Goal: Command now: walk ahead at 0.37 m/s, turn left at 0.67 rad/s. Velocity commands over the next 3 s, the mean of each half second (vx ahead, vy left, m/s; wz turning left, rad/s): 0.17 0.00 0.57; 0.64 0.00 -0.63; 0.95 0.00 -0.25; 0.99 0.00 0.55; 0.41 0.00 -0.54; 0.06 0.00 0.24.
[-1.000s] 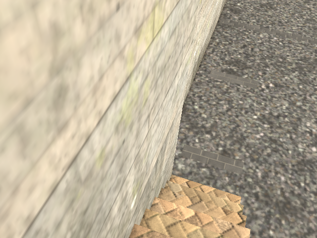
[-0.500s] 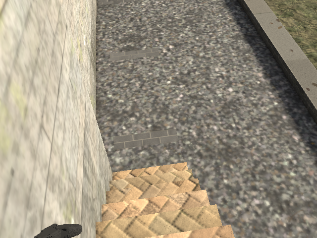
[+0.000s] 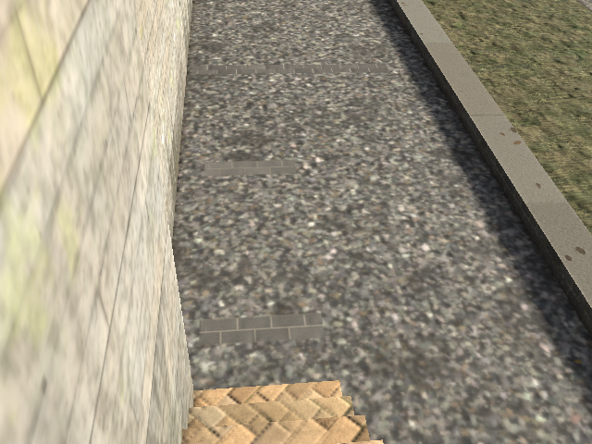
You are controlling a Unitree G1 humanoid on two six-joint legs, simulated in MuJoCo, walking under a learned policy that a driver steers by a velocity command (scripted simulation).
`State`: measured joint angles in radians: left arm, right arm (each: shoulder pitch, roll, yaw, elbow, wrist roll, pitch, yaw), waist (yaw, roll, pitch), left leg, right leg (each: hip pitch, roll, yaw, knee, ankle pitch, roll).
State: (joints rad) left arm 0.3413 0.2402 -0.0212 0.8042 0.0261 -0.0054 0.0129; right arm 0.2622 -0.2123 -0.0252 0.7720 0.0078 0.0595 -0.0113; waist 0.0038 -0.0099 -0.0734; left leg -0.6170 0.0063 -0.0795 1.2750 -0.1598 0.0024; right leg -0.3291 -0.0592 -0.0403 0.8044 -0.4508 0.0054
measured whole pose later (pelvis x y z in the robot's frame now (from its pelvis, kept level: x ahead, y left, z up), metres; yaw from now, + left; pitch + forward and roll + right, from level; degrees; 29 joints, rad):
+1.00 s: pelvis +0.40 +0.08 -0.34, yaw -6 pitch +0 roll -8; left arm 0.47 0.17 0.01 0.89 0.05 -0.01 0.01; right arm 0.16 -0.23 -0.04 0.79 0.04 -0.06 -0.04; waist 0.11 0.11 -0.10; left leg -0.14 0.10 -0.13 0.25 0.23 -0.04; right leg -0.29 0.31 0.18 1.42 -0.88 -0.13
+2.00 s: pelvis +1.08 +0.11 -0.97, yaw +9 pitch -2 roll -2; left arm 0.19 0.21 -0.02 0.98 0.02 -0.08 0.04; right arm 0.61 -0.15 -0.05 1.13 0.04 -0.08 -0.06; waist -0.01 -0.04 -0.01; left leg -0.39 -0.10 0.05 1.42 -0.88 0.15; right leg -0.57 0.03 0.01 0.88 0.42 0.00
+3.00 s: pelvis +1.59 +0.17 -1.52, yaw -1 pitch -2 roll -1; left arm 0.26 0.21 0.01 0.91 0.00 -0.03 0.01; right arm 0.22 -0.19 -0.06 0.83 -0.04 -0.01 0.00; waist -0.04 0.01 0.01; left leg -0.82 0.03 0.00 1.28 0.15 -0.01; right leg -0.32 -0.13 -0.22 0.91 -0.54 0.00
